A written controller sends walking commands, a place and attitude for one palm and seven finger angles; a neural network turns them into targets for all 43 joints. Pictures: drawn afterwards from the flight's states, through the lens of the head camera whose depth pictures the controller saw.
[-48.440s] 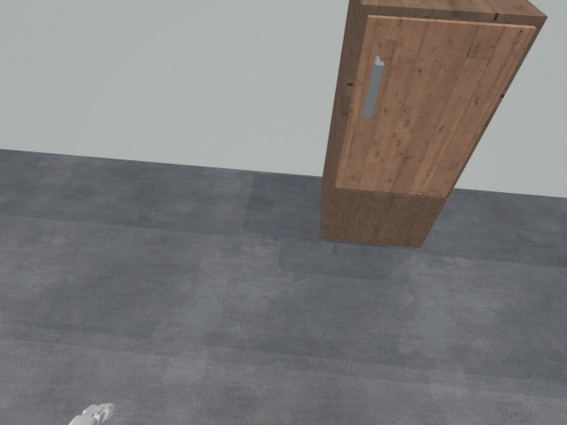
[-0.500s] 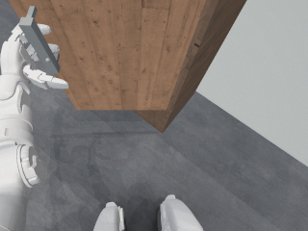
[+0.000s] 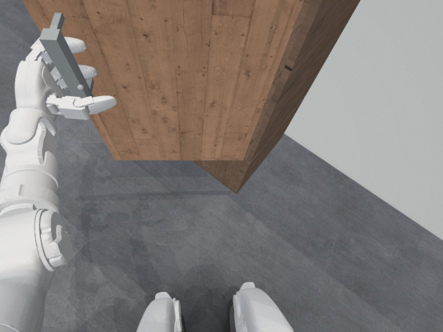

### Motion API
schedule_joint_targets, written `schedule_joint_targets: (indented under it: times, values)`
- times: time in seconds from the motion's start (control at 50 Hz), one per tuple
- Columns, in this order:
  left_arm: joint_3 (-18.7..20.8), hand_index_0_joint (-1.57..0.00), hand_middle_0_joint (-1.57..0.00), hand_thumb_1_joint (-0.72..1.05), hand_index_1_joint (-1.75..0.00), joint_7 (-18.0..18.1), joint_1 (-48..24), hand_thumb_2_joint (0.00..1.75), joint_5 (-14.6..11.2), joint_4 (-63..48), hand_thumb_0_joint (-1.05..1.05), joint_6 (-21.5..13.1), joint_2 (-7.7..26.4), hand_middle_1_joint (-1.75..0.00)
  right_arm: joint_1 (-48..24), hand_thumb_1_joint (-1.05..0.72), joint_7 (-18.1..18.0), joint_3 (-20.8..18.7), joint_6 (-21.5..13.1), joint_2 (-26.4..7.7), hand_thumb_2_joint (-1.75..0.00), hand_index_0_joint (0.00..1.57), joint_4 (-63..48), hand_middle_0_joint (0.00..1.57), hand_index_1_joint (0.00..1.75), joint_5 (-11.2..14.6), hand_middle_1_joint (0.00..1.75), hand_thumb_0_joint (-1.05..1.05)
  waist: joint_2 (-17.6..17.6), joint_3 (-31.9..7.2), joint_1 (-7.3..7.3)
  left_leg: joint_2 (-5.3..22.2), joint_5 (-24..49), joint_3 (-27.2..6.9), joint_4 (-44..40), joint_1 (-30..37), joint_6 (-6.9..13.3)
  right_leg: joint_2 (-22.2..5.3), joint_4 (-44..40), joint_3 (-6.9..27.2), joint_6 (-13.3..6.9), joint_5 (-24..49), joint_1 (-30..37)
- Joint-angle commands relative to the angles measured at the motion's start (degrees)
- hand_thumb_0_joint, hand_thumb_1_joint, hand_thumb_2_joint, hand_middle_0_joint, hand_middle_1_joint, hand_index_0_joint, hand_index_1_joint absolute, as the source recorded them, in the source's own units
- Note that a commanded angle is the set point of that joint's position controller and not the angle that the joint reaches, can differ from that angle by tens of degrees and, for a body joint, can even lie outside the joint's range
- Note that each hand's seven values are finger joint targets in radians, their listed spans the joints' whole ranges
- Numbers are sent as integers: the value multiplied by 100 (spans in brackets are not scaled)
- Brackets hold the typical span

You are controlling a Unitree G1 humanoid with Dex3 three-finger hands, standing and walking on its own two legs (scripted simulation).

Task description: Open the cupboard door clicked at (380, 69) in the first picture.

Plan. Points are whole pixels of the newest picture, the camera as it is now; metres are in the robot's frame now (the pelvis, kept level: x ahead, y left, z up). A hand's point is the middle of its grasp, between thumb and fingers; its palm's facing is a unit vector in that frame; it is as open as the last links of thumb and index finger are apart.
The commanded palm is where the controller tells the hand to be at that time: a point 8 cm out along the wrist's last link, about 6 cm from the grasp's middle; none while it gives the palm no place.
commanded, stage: close the thumb around the handle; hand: left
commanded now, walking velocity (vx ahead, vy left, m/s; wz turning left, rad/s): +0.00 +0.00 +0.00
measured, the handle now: (73, 64) +0.57 +0.21 +0.08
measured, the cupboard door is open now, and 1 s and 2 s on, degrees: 40 57 82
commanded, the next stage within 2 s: pull the door open along its arc in 0.40 s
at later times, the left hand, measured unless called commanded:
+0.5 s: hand (83, 90) +0.51 +0.19 +0.08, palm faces +0.00 -1.00 -0.01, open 5.7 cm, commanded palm +0.49 +0.24 +0.08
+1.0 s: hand (91, 144) +0.41 +0.17 +0.08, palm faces +0.06 -1.00 +0.05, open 6.1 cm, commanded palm +0.34 +0.23 +0.08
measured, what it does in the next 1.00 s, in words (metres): stands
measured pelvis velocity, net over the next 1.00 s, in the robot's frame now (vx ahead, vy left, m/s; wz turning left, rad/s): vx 0.02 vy -0.01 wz -0.01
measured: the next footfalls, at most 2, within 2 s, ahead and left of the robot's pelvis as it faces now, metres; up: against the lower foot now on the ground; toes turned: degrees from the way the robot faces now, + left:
none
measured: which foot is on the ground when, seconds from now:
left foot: down 0.00-1.00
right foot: down 0.00-1.00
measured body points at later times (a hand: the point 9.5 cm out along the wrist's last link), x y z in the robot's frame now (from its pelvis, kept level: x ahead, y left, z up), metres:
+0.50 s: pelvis +0.00 +0.00 +0.00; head +0.14 +0.02 +0.43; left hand +0.51 +0.25 +0.08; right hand +0.00 -0.27 -0.11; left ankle +0.00 +0.09 -0.66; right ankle +0.02 -0.13 -0.66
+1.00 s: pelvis +0.02 -0.01 +0.02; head +0.10 +0.00 +0.46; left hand +0.40 +0.22 +0.08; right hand +0.10 -0.27 -0.09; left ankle +0.00 +0.09 -0.66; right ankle +0.02 -0.13 -0.66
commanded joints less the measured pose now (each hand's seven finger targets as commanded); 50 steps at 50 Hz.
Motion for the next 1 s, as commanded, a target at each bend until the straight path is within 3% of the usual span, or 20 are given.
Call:
schedule_joint_targets:
  times: [0.0, 0.02, 0.08, 0.18, 0.24, 0.26, 0.32, 0.36, 0.42, 0.48, 0.5, 0.56, 0.66, 0.72, 0.76, 0.88, 0.9, 0.92, 0.94, 0.98]
  values:
    - [120, -36, -36, 40, -130, 25, -2354, 68, -103, -915, 0, -361, 1319, -130, 1095, -90, -70, -425, -20, -1107, -90, 20, -160, 20, 30, 10, 30, 0, 618, -2777, -67, -36, 2759, -522, -624, 2409, -111, 262, -454, -13, -152, 1744, 872]
    - [-18, -37, -37, 45, -130, 27, -2367, 71, -61, -859, 0, -289, 1224, -130, 1071, -90, -65, -415, -4, -1108, -90, 20, -199, 20, 30, 26, 30, 0, 651, -2612, -111, -52, 2606, -502, -669, 2304, -99, 252, -487, -10, -146, 1659, 830]
    - [111, -38, -38, 62, -132, 100, -2445, 78, -4, -885, 0, -231, 1405, -132, 1075, -90, -80, -407, 14, -1106, -90, 20, -225, 20, 30, 24, 30, 0, 678, -2637, -65, -80, 2522, -463, -673, 2219, -79, 237, -499, 15, -150, 1668, 916]
    - [108, -40, -40, 90, -135, 86, -2454, 90, -67, -1399, 0, -453, 1341, -135, 1068, -90, -61, -434, -6, -1076, -90, 20, -257, 20, 30, 2, 30, 0, 943, -3163, 12, -43, 3121, -528, -618, 2768, -146, 258, -437, 3, -169, 1919, 931]
    - [-43, -40, -40, 90, -135, 94, -2538, 90, -135, -1396, 0, -497, 1071, -135, 1075, -90, -60, -447, -19, -1057, -90, 20, -210, 20, 30, -4, 30, 0, 846, -3008, -72, -36, 3102, -543, -599, 2762, -129, 274, -450, -22, -166, 1870, 842]
    - [47, -40, -40, 90, -135, 115, -2530, 90, -110, -1397, 0, -496, 1214, -135, 1069, -90, -58, -456, -3, -1084, -90, 20, -188, 20, 30, -3, 30, 0, 793, -3051, -48, -33, 3014, -536, -616, 2724, -134, 268, -462, -10, -150, 1870, 902]
    - [-143, -40, -40, 90, -135, 122, -2543, 90, -65, -1325, 0, -444, 1054, -135, 1031, -90, -63, -452, 8, -1078, -90, 20, -177, 20, 30, 20, 30, 0, 784, -2837, -112, -55, 2766, -507, -655, 2600, -113, 257, -516, 9, -151, 1771, 857]
    - [-37, -40, -40, 90, -135, 149, -2647, 90, -37, -1304, 0, -468, 1222, -135, 1041, -90, -78, -444, 0, -1086, -90, 20, -137, 20, 30, 7, 30, 0, 874, -2871, -93, -59, 2774, -518, -653, 2620, -115, 254, -508, 12, -159, 1769, 868]
    - [22, -40, -40, 90, -135, 129, -2537, 90, -34, -1223, 0, -439, 1302, -135, 1021, -90, -88, -434, -3, -1083, -90, 20, -160, 20, 30, 16, 30, 0, 701, -2849, -99, -95, 2588, -451, -651, 2383, -69, 246, -540, 59, -147, 1846, 1094]
    - [-78, -40, -40, 90, -135, 84, -2718, 90, -24, -1233, 0, -464, 1255, -135, 1019, -90, -110, -418, -7, -1082, -90, 20, -122, 20, 30, 14, 30, 0, 846, -2811, -132, -79, 2657, -498, -646, 2471, -87, 236, -507, 42, -153, 1808, 939]
    - [270, -40, -40, 90, -135, 79, -2458, 90, 3, -1214, 0, -467, 1665, -135, 1035, -90, -122, -439, 3, -1121, -90, 20, -146, 20, 30, 12, 30, 0, 846, -2956, 20, -89, 2727, -465, -624, 2450, -85, 232, -497, 76, -163, 1891, 1106]
    - [225, -40, -40, 90, -135, -8, -2096, 90, -91, -1531, 0, -517, 1516, -135, 978, -90, -105, -435, 4, -1057, -90, 20, -267, 20, 30, 26, 30, 0, 953, -3372, 129, -110, 3173, -403, -611, 2636, -83, 238, -466, 99, -155, 2343, 1445]
    - [237, -40, -40, 90, -135, -124, -1071, 90, -314, -1804, 0, -444, 1332, -135, 801, -90, -79, -453, 47, -1039, -90, 20, -479, 20, 30, 98, 30, 0, 550, -3137, 303, -154, 2950, -243, -771, 2284, -34, 254, -588, 131, -149, 2597, 2009]
    - [136, -40, -40, 90, -135, -174, -261, 90, -454, -2090, 0, -346, 1055, -135, 642, -90, -63, -470, 61, -1001, -90, 20, -665, 20, 30, 153, 30, 0, 288, -2896, 423, -195, 2648, -118, -941, 2014, 3, 235, -689, 153, -142, 2630, 2359]
    - [81, -40, -40, 90, -135, -186, 265, 90, -559, -2537, 0, -354, 876, -135, 541, -90, -47, -492, 43, -958, -90, 20, -765, 20, 30, 183, 30, 0, 517, -2980, 568, -192, 2926, -88, -1015, 2230, -17, 215, -688, 142, -164, 2804, 2476]
    - [-218, -40, -40, 90, -135, -127, 2204, 90, -904, -3645, 0, -237, 97, -135, 132, -90, 42, -546, -63, -860, -90, 20, -1079, 20, 30, 270, 30, 0, 88, -2469, 794, -200, 2888, 25, -1249, 2179, -12, 178, -808, 103, -151, 2904, 2763]
    - [549, -40, -40, 90, -135, 734, 2226, 90, -1267, -4180, 0, -212, -25, -135, -84, -90, 54, -566, -158, -663, -90, 20, -1115, 20, 30, 235, 30, 0, 23, -2408, 1298, -237, 2777, 46, -1320, 1936, -97, 169, -848, 20, -132, 2777, 2828]
    - [54, -40, -40, 90, -135, 1161, 2764, 90, -1151, -4431, 0, -160, -611, -135, -122, -90, 111, -572, -251, -638, -90, 20, -1135, 20, 30, 222, 30, 0, 119, -2389, 1145, -231, 2869, 59, -1369, 2114, -129, 170, -828, -15, -116, 2731, 2793]
    - [-62, -40, -40, 90, -135, 1424, 3315, 90, -1132, -4700, 0, -147, -858, -135, -189, -90, 163, -575, -323, -611, -90, 20, -1189, 20, 30, 229, 30, 0, 171, -2215, 1194, -221, 2992, 49, -1376, 2165, -148, 171, -846, -47, -133, 2699, 2751]
    - [-147, -40, -40, 90, -135, 1935, 3998, 90, -911, -5082, 0, -121, -1052, -135, -282, -90, 227, -582, -350, -583, -90, 20, -1157, 20, 30, 175, 30, 0, -81, -2078, 1225, -194, 3045, 44, -1418, 2166, -190, 141, -776, -86, -122, 2695, 2733]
